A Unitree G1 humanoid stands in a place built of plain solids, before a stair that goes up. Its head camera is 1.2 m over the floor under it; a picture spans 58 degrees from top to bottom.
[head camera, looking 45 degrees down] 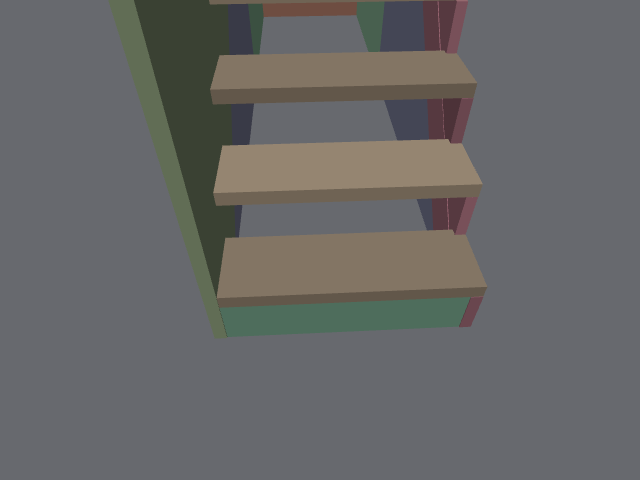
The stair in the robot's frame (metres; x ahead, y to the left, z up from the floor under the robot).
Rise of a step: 0.21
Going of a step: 0.22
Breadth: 0.83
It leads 3 degrees to the left of straight ahead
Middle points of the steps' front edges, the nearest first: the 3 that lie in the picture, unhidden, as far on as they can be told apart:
0.78 -0.08 0.21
1.00 -0.07 0.41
1.22 -0.06 0.62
